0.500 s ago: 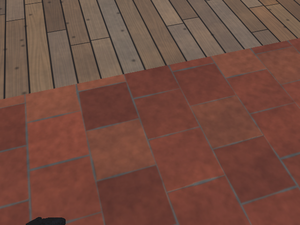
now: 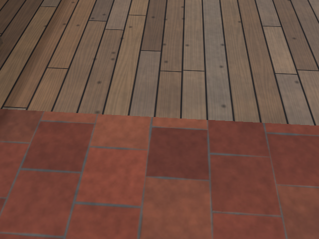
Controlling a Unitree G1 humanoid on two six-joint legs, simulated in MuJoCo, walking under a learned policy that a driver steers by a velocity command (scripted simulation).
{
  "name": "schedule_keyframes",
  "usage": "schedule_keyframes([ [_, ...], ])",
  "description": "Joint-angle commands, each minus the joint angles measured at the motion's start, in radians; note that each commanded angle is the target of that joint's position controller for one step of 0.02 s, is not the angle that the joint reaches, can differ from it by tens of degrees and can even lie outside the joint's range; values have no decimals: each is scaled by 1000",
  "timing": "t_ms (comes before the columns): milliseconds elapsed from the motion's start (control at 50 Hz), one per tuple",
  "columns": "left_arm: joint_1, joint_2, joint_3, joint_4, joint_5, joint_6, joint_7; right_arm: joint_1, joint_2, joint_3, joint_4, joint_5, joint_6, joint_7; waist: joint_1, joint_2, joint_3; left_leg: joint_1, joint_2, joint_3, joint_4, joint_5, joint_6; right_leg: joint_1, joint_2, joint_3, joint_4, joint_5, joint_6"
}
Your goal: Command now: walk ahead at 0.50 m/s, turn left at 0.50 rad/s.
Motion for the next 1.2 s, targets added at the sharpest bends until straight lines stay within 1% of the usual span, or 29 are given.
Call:
schedule_keyframes([
  [20, -13, 176, 44, -45, -16, 4, 8, -120, -39, 0, -114, 0, -12, 22, 8, -70, 85, -42, 1, 35, -84, -12, 30, 4, -321, 64, -65, 390, -136],
  [100, -30, 226, 58, -46, -31, 36, 18, -61, -92, -28, -141, 0, -2, 34, -63, -124, -5, 125, -101, 134, -105, -190, 101, 83, -325, 11, 167, 894, -93],
  [140, -51, 219, 51, -56, -37, 45, 23, 210, -184, -84, -78, 4, 6, 15, -217, -98, -152, 526, -181, 134, -190, -152, 169, -67, -267, -25, 559, 897, -39],
  [160, -6, 131, 23, -88, -5, 34, 23, 300, -288, -115, -56, 6, 17, -7, -208, 88, -229, 843, 11, -201, -218, -174, 261, -408, -179, -25, 906, 353, 18],
  [180, 23, 54, -9, -134, 1, -2, 11, 247, -330, -109, -97, 2, -1, -1, -125, 210, -359, 1041, 215, -780, -394, -351, 441, -723, 26, 187, 1180, -334, 56],
  [200, -96, 153, 12, -152, -34, -32, -3, 247, -232, -81, -104, -2, -17, 9, -192, 68, -337, 1030, 213, -750, -469, -379, 390, -830, -31, 334, 1211, -289, 34],
  [220, -145, 158, 11, -173, -54, -49, -10, 218, -194, -69, -98, -7, -29, 9, -173, 43, -208, 909, 182, -601, -470, -321, 350, -859, -71, 322, 1151, -202, 9],
  [240, -143, 143, 9, -163, -35, -56, -2, 155, -171, -62, -102, -4, -34, 8, -122, -42, -129, 763, 133, -487, -468, -216, 314, -813, -115, 318, 1054, -131, 6],
  [260, -132, 155, 17, -151, -11, -51, 4, 101, -135, -51, -114, -8, -36, 4, -87, -35, -94, 657, 97, -403, -478, -110, 294, -748, -143, 320, 971, -85, 12],
  [280, -114, 158, 21, -147, -4, -38, 2, 75, -127, -46, -131, -20, -37, -1, -62, -8, -85, 585, 78, -373, -498, -44, 291, -687, -155, 324, 942, -52, 21],
  [340, -116, 123, 14, -150, 11, -10, 3, 85, -153, -53, -124, -15, -43, -17, -48, -15, -69, 481, 45, -290, -527, 91, 301, -650, -142, 295, 827, 14, 70],
  [440, -254, 67, -15, -165, -3, -10, -12, 140, -145, -42, -78, -15, -44, -36, -121, 33, -31, 462, -12, -131, -545, 32, 221, -607, -120, 253, 467, 366, 89],
  [560, -368, 96, -16, -209, -25, -23, -44, 215, -170, -45, -9, -18, -42, -31, -171, 25, 37, 671, 105, -150, -525, 6, 209, -713, -105, 254, 333, 337, 11],
  [620, -323, 108, -12, -213, -26, -23, -61, 198, -184, -52, 6, -16, -29, -40, -133, 35, 19, 762, 132, -110, -449, 232, 177, -682, -75, 240, 314, 199, -41],
  [660, -148, 154, 17, -168, -21, -18, -56, 156, -191, -51, -4, -20, -17, -47, -35, 31, -103, 744, 80, -34, -232, 580, 139, -422, 4, 175, 292, 191, -87],
  [680, -9, 200, 37, -139, -17, -14, -49, 153, -172, -41, -19, -27, -14, -56, 27, -9, -201, 621, 37, 11, -17, 528, 102, -183, -34, 250, 304, 245, -127],
  [700, 89, 301, 62, -140, -10, -11, -44, 250, -103, -17, -58, -39, -32, -51, 0, -214, -331, 244, -106, 57, 370, 104, 19, 186, -270, 690, 281, 166, -288],
  [720, 118, 239, 47, -124, -32, -7, -47, 241, -85, -4, -50, -38, -56, -42, 11, -303, -381, 13, -208, -46, 549, -545, -8, 321, -356, 1023, 116, 7, -358],
  [740, 79, 190, 30, -134, -35, -3, -43, 169, -148, -15, -73, -6, -79, -24, 30, -217, -269, -96, -140, -113, 604, -512, 10, 259, -343, 949, 85, -116, -313],
  [760, 28, 173, 26, -151, -26, 3, -38, 89, -151, -12, -94, 6, -93, -18, 23, -128, -167, -105, -97, -93, 564, -438, 22, 128, -307, 830, 71, -96, -281],
  [780, -19, 159, 20, -159, -18, 7, -36, 45, -145, -13, -105, -13, -101, -19, -6, -55, -79, -89, -64, -76, 469, -385, 22, -12, -270, 744, 49, -5, -263],
  [800, -48, 138, 11, -171, -11, 6, -32, 46, -150, -20, -106, -33, -98, -24, -37, -55, -59, -30, -36, -77, 390, -339, 16, -94, -238, 687, 30, 91, -251],
  [880, -58, 160, 17, -179, -16, 8, -13, 70, -111, -15, -110, -44, -70, -34, -76, -104, -47, 36, -35, -42, 233, -271, -46, -230, -181, 577, -6, 311, -266],
  [980, 12, 184, 27, -145, -31, 24, 12, -110, -64, 3, -149, -37, -75, -32, -12, -117, -27, 124, -94, -27, -113, 36, -80, -297, -105, 497, 17, 295, -196],
  [1060, 75, 174, 26, -118, -37, 42, 21, -195, -81, -3, -168, -20, -91, -14, 15, -128, -28, 160, -123, -47, -245, 69, -63, -209, -137, 575, 81, 240, -178],
  [1120, 77, 163, 26, -106, -26, 52, 26, -166, -107, -15, -158, -26, -104, -6, -6, -161, -23, 193, -118, -48, -294, -10, -15, -107, -177, 623, 170, 343, -155],
  [1160, 41, 133, 15, -120, -19, 57, 24, -22, -142, -33, -126, -53, -118, -14, -88, -156, -125, 438, -99, -27, -360, 122, 54, -115, -100, 570, 374, 581, -94],
  [1180, 46, 94, -2, -150, 1, 51, 24, 107, -203, -45, -116, -76, -122, -18, -128, -51, -282, 741, 72, -179, -260, 434, 137, -274, -37, 522, 625, 389, -48],
  [1200, 228, 42, -21, -121, -15, 45, 18, 189, -230, -58, -73, -64, -101, -13, -92, 238, -427, 1059, 307, -518, -242, 562, 339, -582, 111, 426, 955, -330, 29],
])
